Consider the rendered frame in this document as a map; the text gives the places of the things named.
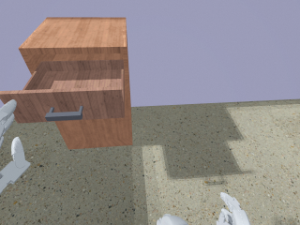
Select left robot hand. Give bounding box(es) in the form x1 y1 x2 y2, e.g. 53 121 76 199
0 99 31 194

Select right robot thigh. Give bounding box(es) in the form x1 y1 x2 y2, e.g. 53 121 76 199
157 216 188 225

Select cabinet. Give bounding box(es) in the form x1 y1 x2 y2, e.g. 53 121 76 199
18 17 133 150

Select drawer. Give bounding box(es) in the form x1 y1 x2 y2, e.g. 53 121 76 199
0 59 125 124

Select right robot hand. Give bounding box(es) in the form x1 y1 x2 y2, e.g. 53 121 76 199
216 192 251 225

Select handle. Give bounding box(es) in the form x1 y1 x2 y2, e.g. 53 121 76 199
45 106 83 122

